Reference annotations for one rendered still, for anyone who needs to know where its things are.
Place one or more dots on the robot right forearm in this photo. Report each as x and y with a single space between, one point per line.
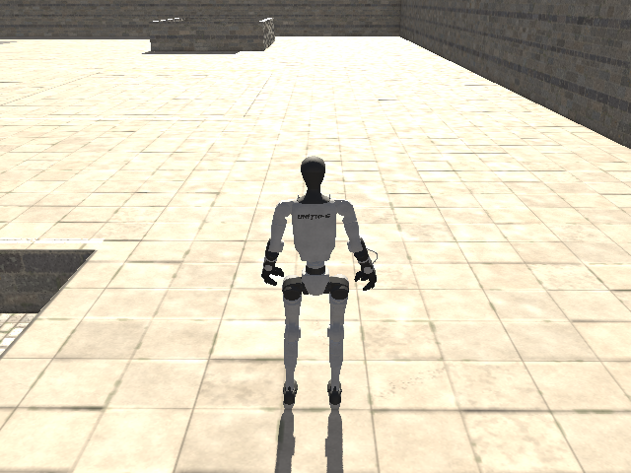
364 259

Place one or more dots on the robot left forearm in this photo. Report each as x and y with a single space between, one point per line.
270 258

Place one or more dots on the right robot hand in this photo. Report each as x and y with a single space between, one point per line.
372 278

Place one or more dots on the robot left upper arm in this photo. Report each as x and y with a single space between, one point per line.
283 209

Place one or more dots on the left robot foot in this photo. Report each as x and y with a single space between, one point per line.
289 396

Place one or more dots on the robot right upper arm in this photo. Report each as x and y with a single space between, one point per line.
345 208

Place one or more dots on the robot right thigh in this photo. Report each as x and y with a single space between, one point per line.
338 296

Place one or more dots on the left robot hand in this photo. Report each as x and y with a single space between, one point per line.
275 271

